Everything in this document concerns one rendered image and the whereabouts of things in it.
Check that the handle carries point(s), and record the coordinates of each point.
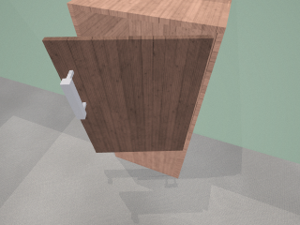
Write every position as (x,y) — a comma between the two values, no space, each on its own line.
(73,98)

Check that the cupboard door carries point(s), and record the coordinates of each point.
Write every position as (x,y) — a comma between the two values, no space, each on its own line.
(140,91)

